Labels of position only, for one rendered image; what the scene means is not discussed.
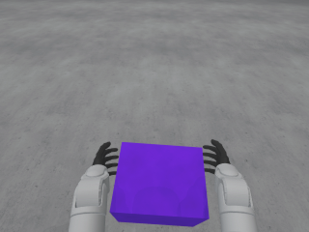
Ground robot left hand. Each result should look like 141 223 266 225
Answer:
92 141 119 176

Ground robot right hand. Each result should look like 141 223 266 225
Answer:
203 139 230 174

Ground robot right forearm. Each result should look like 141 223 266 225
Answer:
213 163 259 232

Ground carton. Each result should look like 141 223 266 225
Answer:
109 142 210 227

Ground robot left forearm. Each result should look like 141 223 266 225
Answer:
69 164 110 232

